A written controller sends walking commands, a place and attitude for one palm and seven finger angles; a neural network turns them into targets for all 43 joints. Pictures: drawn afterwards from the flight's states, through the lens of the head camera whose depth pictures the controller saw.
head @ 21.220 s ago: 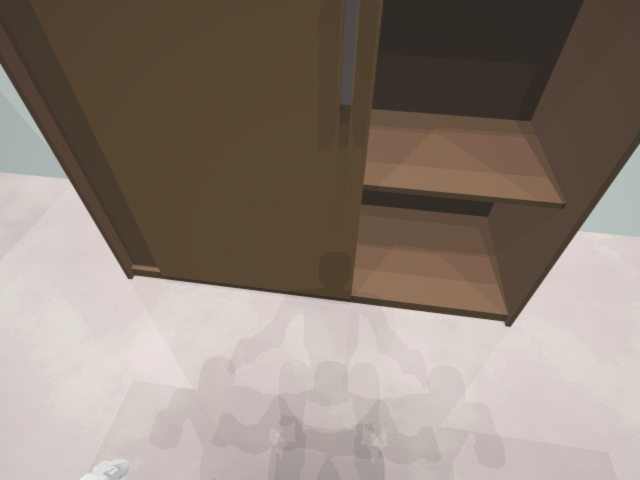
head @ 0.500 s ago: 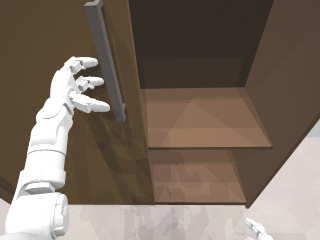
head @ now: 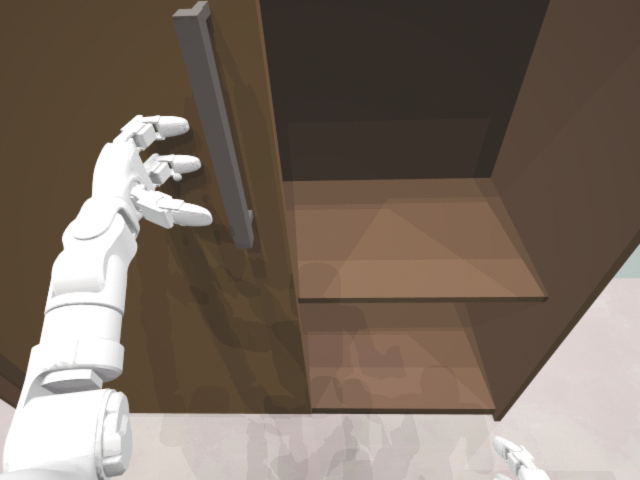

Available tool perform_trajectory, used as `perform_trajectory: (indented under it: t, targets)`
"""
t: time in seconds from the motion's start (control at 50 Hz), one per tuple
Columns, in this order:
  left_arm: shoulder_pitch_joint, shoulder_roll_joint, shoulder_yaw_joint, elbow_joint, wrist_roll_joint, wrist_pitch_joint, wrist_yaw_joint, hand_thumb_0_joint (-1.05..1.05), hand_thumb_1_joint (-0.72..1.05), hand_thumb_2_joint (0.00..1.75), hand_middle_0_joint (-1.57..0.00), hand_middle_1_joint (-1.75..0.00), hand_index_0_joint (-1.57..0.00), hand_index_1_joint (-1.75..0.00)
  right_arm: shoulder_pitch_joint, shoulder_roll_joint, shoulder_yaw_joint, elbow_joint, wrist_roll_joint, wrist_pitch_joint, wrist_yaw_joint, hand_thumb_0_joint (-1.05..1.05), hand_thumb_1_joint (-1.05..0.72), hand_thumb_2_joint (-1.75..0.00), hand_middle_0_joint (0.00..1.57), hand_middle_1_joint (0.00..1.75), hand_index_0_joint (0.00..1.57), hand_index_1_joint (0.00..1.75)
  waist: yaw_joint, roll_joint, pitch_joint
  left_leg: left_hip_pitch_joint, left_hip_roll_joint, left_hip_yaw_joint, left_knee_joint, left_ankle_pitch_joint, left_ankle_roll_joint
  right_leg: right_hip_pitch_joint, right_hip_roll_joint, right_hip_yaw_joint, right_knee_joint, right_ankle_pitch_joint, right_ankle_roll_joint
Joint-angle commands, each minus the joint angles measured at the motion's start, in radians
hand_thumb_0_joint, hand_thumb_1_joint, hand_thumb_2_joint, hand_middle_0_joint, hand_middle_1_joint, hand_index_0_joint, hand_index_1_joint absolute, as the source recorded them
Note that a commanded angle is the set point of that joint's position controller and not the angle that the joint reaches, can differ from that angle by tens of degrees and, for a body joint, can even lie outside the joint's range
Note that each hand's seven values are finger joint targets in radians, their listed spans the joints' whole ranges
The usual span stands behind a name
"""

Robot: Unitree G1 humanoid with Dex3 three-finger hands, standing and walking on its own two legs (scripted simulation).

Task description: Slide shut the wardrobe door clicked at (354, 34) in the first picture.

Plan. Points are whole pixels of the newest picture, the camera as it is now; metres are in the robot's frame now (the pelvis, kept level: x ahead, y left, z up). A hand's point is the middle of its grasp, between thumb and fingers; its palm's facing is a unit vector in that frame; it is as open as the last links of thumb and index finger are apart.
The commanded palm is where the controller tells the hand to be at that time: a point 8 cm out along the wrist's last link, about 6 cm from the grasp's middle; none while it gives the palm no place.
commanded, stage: move the hooked fingers beside the handle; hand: left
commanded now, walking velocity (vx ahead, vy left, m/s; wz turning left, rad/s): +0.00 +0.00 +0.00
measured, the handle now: (226, 144) +0.45 +0.13 +0.23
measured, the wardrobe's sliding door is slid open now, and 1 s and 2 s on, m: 0.56 0.56 0.56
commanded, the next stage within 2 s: feel for the door with the fingertips in 1.14 s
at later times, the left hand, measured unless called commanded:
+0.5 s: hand (176, 176) +0.41 +0.18 +0.21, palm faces +0.06 -1.00 -0.03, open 13.9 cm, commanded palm +0.38 +0.24 +0.21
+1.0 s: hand (159, 171) +0.41 +0.20 +0.22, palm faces +0.08 -1.00 -0.03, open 13.9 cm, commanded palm +0.37 +0.26 +0.22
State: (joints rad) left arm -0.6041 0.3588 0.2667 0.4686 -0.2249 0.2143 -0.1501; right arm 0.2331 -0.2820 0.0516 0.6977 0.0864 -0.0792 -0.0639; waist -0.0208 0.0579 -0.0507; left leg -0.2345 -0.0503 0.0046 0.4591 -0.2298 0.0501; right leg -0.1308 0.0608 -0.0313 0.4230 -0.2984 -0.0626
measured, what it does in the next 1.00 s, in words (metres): stands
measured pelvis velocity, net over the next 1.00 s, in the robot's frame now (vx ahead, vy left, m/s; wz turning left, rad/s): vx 0.00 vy -0.01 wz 0.00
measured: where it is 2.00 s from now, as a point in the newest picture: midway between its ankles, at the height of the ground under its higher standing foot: outside the picture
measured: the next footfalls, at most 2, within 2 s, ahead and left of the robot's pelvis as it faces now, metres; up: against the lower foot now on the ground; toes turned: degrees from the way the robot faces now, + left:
none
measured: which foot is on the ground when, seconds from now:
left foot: down 0.00-1.00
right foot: down 0.00-1.00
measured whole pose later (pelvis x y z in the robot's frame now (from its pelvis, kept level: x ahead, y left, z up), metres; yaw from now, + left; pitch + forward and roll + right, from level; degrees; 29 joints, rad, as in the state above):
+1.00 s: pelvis +0.00 -0.01 +0.00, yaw +0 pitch +0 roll +0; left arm -0.62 0.44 0.32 0.51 -0.22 0.23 -0.20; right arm 0.23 -0.29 0.06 0.68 0.09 -0.08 -0.07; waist -0.03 0.06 -0.05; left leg -0.22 -0.04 0.00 0.45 -0.23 0.04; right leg -0.12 0.07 -0.03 0.41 -0.29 -0.07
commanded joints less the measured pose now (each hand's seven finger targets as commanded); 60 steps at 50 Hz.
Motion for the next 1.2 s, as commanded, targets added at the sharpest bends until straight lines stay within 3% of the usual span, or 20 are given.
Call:
perform_trajectory:
  t: [0.0,0.04,0.06,0.14,0.16,0.28,0.36,0.42,0.44,0.54,0.6,0.64,0.7,0.74,0.84,0.86,0.94,1.0,1.06,1.18]
  targets:
    - [-0.456,0.226,0.045,-0.193,0.003,-0.051,0.008,0.0,-0.5,0.3,-0.3,-1.2,-0.3,-1.2,-0.091,-0.127,-0.043,-0.141,-0.005,-0.038,-0.007,0.0,-0.9,-0.9,0.2,0.3,0.2,0.3,-0.006,-0.061,-0.224,0.206,0.043,-0.063,-0.009,0.257,0.015,-0.062,-0.05,0.044,-0.053,0.371,0.029]
    - [-0.455,0.234,0.053,-0.186,0.004,-0.051,0.006,0.0,-0.5,0.3,-0.3,-1.2,-0.3,-1.2,-0.089,-0.126,-0.044,-0.145,-0.004,-0.037,-0.007,0.0,-0.9,-0.9,0.2,0.3,0.2,0.3,-0.005,-0.049,-0.228,0.212,0.044,-0.064,-0.007,0.258,0.014,-0.065,-0.05,0.045,-0.053,0.365,0.028]
    - [-0.43,0.268,0.082,-0.161,0.006,-0.051,0.009,0.0,-0.5,0.3,-0.3,-1.2,-0.3,-1.2,-0.084,-0.128,-0.043,-0.139,-0.008,-0.033,-0.007,0.0,-0.9,-0.9,0.2,0.3,0.2,0.3,0.004,-0.05,-0.217,0.196,0.043,-0.061,-0.007,0.251,0.013,-0.059,-0.05,0.046,-0.055,0.361,0.026]
    - [-0.48,0.257,0.064,-0.152,0.004,-0.055,-0.002,0.0,-0.5,0.3,-0.3,-1.2,-0.3,-1.2,-0.086,-0.126,-0.041,-0.145,-0.005,-0.029,-0.013,0.0,-0.9,-0.9,0.2,0.3,0.2,0.3,-0.011,-0.055,-0.216,0.19,0.042,-0.059,-0.011,0.228,0.016,-0.063,-0.052,0.05,-0.058,0.348,0.029]
    - [-0.481,0.278,0.078,-0.147,0.008,-0.061,-0.002,0.0,-0.5,0.3,-0.3,-1.2,-0.3,-1.2,-0.08,-0.127,-0.042,-0.142,-0.005,-0.028,-0.011,0.0,-0.9,-0.9,0.2,0.3,0.2,0.3,-0.007,-0.047,-0.217,0.188,0.045,-0.061,-0.01,0.229,0.014,-0.061,-0.051,0.047,-0.057,0.341,0.026]
    - [-0.499,0.243,0.043,-0.18,0.008,-0.067,-0.003,0.0,-0.5,0.3,-0.3,-1.2,-0.3,-1.2,-0.082,-0.125,-0.043,-0.152,-0.003,-0.035,-0.008,0.0,-0.9,-0.9,0.2,0.3,0.2,0.3,-0.011,-0.01,-0.242,0.226,0.046,-0.072,-0.01,0.236,0.012,-0.079,-0.048,0.046,-0.059,0.325,0.023]
    - [-0.499,0.205,0.013,-0.196,0.004,-0.07,0.002,0.0,-0.5,0.3,-0.3,-1.2,-0.3,-1.2,-0.085,-0.126,-0.043,-0.149,-0.002,-0.042,-0.005,0.0,-0.9,-0.9,0.2,0.3,0.2,0.3,-0.013,-0.038,-0.242,0.244,0.051,-0.08,-0.014,0.239,0.012,-0.088,-0.044,0.041,-0.065,0.31,0.023]
    - [-0.506,0.261,0.064,-0.187,-0.001,-0.068,0.006,0.0,-0.5,0.3,-0.3,-1.2,-0.3,-1.2,-0.084,-0.131,-0.044,-0.141,-0.002,-0.043,-0.009,0.0,-0.9,-0.9,0.2,0.3,0.2,0.3,-0.008,-0.059,-0.239,0.223,0.047,-0.074,-0.02,0.222,0.015,-0.063,-0.046,0.047,-0.068,0.322,0.027]
    - [-0.506,0.229,0.04,-0.197,-0.005,-0.067,0.001,0.0,-0.5,0.3,-0.3,-1.2,-0.3,-1.2,-0.092,-0.127,-0.043,-0.147,-0.002,-0.045,-0.01,0.0,-0.9,-0.9,0.2,0.3,0.2,0.3,-0.009,-0.05,-0.237,0.227,0.045,-0.071,-0.02,0.222,0.017,-0.067,-0.047,0.049,-0.069,0.324,0.028]
    - [-0.543,0.265,0.055,-0.182,0.003,-0.067,0.0,0.0,-0.5,0.3,-0.3,-1.2,-0.3,-1.2,-0.088,-0.128,-0.039,-0.135,-0.001,-0.048,-0.013,0.0,-0.9,-0.9,0.2,0.3,0.2,0.3,-0.014,-0.034,-0.209,0.216,0.044,-0.071,-0.022,0.21,0.017,-0.07,-0.048,0.051,-0.075,0.319,0.027]
    - [-0.508,0.307,0.097,-0.196,0.002,-0.069,-0.002,0.0,-0.5,0.3,-0.3,-1.2,-0.3,-1.2,-0.087,-0.129,-0.04,-0.142,-0.005,-0.05,-0.014,0.0,-0.9,-0.9,0.2,0.3,0.2,0.3,0.001,-0.03,-0.249,0.223,0.04,-0.063,-0.017,0.245,0.019,-0.033,-0.051,0.054,-0.067,0.367,0.027]
    - [-0.528,0.282,0.072,-0.203,-0.002,-0.068,-0.012,0.0,-0.5,0.3,-0.3,-1.2,-0.3,-1.2,-0.094,-0.126,-0.038,-0.145,-0.003,-0.051,-0.014,0.0,-0.9,-0.9,0.2,0.3,0.2,0.3,-0.005,-0.028,-0.248,0.222,0.038,-0.062,-0.017,0.246,0.019,-0.031,-0.052,0.053,-0.065,0.379,0.029]
    - [-0.514,0.292,0.084,-0.189,-0.007,-0.066,-0.016,0.0,-0.5,0.3,-0.3,-1.2,-0.3,-1.2,-0.094,-0.127,-0.038,-0.144,-0.002,-0.051,-0.015,0.0,-0.9,-0.9,0.2,0.3,0.2,0.3,-0.006,-0.038,-0.244,0.219,0.039,-0.059,-0.013,0.245,0.021,-0.031,-0.052,0.054,-0.067,0.384,0.032]
    - [-0.515,0.341,0.123,-0.208,-0.006,-0.072,-0.017,0.0,-0.5,0.3,-0.3,-1.2,-0.3,-1.2,-0.094,-0.131,-0.04,-0.148,-0.003,-0.052,-0.015,0.0,-0.9,-0.9,0.2,0.3,0.2,0.3,0.003,-0.049,-0.264,0.21,0.038,-0.057,-0.015,0.253,0.022,-0.004,-0.054,0.059,-0.062,0.408,0.034]
    - [-0.496,0.341,0.127,-0.212,-0.012,-0.067,-0.034,0.0,-0.5,0.3,-0.3,-1.2,-0.3,-1.2,-0.1,-0.129,-0.037,-0.156,-0.003,-0.05,-0.015,0.0,-0.9,-0.9,0.2,0.3,0.2,0.3,0.005,-0.051,-0.263,0.204,0.035,-0.049,-0.01,0.28,0.025,0.014,-0.057,0.058,-0.054,0.461,0.038]
    - [-0.45,0.37,0.149,-0.186,-0.009,-0.06,-0.036,0.0,-0.5,0.3,-0.3,-1.2,-0.3,-1.2,-0.099,-0.131,-0.038,-0.153,-0.002,-0.048,-0.014,0.0,-0.9,-0.9,0.2,0.3,0.2,0.3,0.014,-0.055,-0.247,0.187,0.035,-0.043,-0.006,0.27,0.026,0.012,-0.058,0.061,-0.059,0.459,0.04]
    - [-0.46,0.343,0.117,-0.162,-0.01,-0.044,-0.058,0.0,-0.5,0.3,-0.3,-1.2,-0.3,-1.2,-0.097,-0.134,-0.038,-0.158,0.004,-0.044,-0.017,0.0,-0.9,-0.9,0.2,0.3,0.2,0.3,-0.003,-0.038,-0.218,0.18,0.035,-0.044,-0.004,0.247,0.026,-0.019,-0.058,0.059,-0.059,0.438,0.04]
    - [-0.449,0.355,0.124,-0.196,-0.015,-0.044,-0.072,0.0,-0.5,0.3,-0.3,-1.2,-0.3,-1.2,-0.099,-0.137,-0.04,-0.168,0.005,-0.046,-0.014,0.0,-0.9,-0.9,0.2,0.3,0.2,0.3,0.002,-0.015,-0.26,0.205,0.033,-0.046,0.004,0.283,0.027,-0.007,-0.059,0.058,-0.049,0.468,0.038]
    - [-0.473,0.272,0.053,-0.244,-0.025,-0.051,-0.079,0.0,-0.5,0.3,-0.3,-1.2,-0.3,-1.2,-0.108,-0.13,-0.042,-0.171,0.008,-0.053,-0.01,0.0,-0.9,-0.9,0.2,0.3,0.2,0.3,-0.011,-0.023,-0.262,0.241,0.038,-0.056,0.011,0.304,0.027,-0.037,-0.052,0.047,-0.049,0.45,0.036]
    - [-0.453,0.315,0.103,-0.2,-0.026,-0.028,-0.051,0.0,-0.5,0.3,-0.3,-1.2,-0.3,-1.2,-0.105,-0.139,-0.04,-0.151,0.004,-0.047,-0.014,0.0,-0.9,-0.9,0.2,0.3,0.2,0.3,-0.003,-0.048,-0.225,0.197,0.036,-0.059,0.001,0.248,0.024,-0.05,-0.054,0.051,-0.056,0.4,0.036]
